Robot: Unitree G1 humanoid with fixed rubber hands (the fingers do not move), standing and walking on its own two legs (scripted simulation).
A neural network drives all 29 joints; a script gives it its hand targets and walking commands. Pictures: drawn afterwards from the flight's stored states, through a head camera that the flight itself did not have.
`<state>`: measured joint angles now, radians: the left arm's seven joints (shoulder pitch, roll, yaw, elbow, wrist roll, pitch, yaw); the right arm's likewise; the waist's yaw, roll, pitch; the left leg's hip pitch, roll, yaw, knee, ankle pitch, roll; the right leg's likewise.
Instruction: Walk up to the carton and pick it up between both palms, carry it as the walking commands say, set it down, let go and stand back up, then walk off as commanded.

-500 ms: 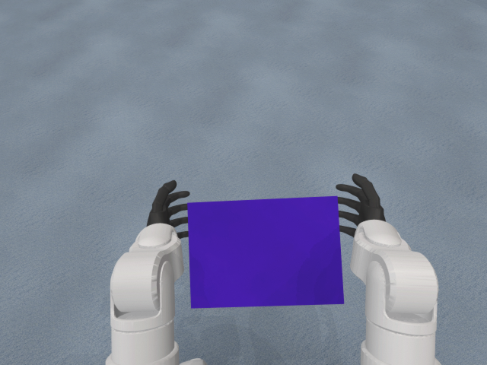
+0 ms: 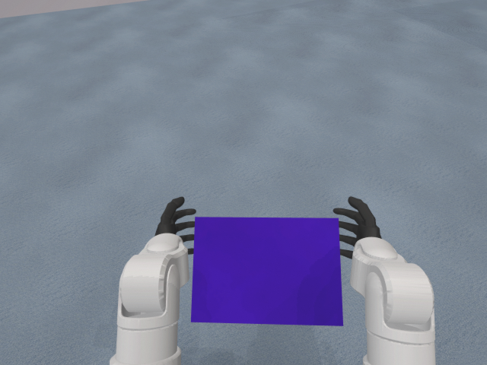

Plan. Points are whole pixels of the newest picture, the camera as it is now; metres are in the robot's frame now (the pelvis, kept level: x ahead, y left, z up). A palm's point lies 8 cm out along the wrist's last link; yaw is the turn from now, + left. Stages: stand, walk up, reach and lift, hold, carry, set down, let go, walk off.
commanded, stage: carry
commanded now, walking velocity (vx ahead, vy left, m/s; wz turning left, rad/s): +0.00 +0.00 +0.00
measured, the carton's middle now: (264, 262) +0.30 -0.01 -0.01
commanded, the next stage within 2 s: hold in 1.78 s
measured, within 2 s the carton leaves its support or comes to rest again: neither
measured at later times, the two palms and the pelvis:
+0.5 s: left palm (150, 278) +0.21 +0.15 +0.10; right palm (355, 257) +0.24 -0.13 +0.10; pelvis -0.04 -0.01 +0.00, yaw +4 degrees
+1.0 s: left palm (175, 260) +0.24 +0.13 +0.09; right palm (372, 244) +0.26 -0.16 +0.10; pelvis -0.01 -0.03 +0.00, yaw +3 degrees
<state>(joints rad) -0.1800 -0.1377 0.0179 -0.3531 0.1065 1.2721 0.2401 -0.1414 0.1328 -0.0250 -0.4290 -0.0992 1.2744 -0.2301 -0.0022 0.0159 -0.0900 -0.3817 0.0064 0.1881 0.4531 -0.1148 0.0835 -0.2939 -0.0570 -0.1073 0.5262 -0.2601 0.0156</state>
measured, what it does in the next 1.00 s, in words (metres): stands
